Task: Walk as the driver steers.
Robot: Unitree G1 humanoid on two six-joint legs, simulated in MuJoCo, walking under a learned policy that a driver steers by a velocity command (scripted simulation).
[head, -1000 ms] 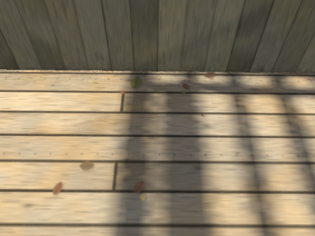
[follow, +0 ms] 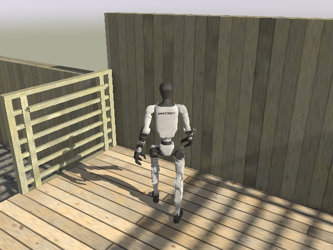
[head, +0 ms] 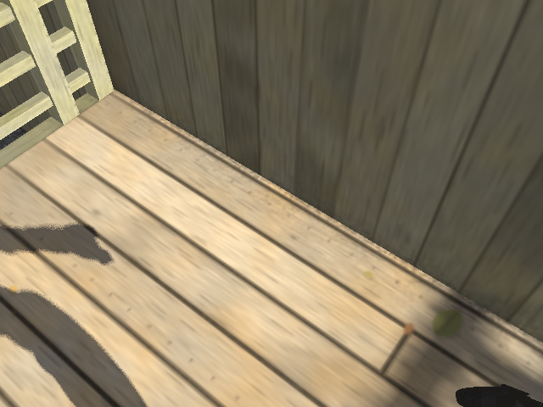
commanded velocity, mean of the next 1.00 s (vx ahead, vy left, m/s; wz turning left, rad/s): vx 0.11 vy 0.00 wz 0.10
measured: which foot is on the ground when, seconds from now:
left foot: up 0.00-0.04, down 0.06-1.00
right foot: down 0.00-0.06, up 0.08-0.50, down 0.52-1.00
